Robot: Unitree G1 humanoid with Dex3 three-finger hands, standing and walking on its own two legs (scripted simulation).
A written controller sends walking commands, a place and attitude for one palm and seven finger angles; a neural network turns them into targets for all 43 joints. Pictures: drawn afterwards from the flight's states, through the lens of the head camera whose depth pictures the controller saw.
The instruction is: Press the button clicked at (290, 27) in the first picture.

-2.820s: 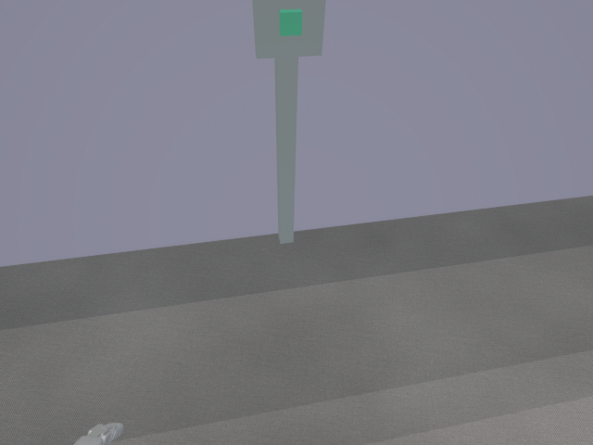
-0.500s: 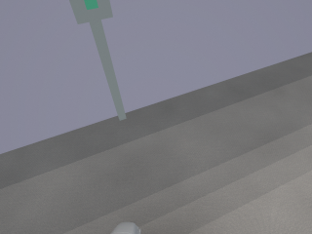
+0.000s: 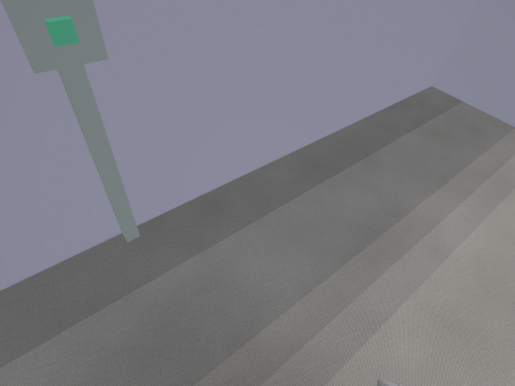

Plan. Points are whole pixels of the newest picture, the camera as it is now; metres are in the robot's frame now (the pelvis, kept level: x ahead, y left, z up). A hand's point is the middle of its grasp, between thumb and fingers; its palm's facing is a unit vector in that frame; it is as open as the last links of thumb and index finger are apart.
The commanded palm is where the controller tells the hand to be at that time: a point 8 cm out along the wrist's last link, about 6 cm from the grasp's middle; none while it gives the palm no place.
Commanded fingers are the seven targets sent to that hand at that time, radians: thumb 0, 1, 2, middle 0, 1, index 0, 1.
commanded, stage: walk to a spot facing it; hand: left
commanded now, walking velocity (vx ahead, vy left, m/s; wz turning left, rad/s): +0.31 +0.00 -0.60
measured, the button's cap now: (61, 30) +0.78 +0.57 +0.16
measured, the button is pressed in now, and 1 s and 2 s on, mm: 0 0 0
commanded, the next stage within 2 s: turn to face it in 0.92 s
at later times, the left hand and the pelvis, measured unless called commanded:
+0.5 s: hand (226, 283) +0.37 +0.10 -0.19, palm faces -0.38 -0.92 -0.11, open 7.4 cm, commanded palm none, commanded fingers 0.00 0.90 0.90 -0.20 -0.30 -0.20 -0.30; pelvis +0.20 -0.02 -0.03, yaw -20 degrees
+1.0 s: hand (215, 227) +0.52 +0.15 -0.19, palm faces -0.45 -0.86 -0.22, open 7.3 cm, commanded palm none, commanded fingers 0.00 0.90 0.90 -0.20 -0.30 -0.20 -0.30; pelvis +0.41 -0.03 -0.01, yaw -36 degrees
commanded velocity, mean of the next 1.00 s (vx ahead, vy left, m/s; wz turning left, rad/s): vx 0.21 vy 0.00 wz -0.59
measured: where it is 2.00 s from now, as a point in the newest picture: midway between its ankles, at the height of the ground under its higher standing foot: (252, 348)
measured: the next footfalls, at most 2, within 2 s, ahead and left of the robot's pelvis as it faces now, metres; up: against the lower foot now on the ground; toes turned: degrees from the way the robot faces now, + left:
right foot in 0.48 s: +0.29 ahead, -0.09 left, +0.00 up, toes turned -28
left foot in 0.96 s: +0.57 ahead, +0.00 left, +0.00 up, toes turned -28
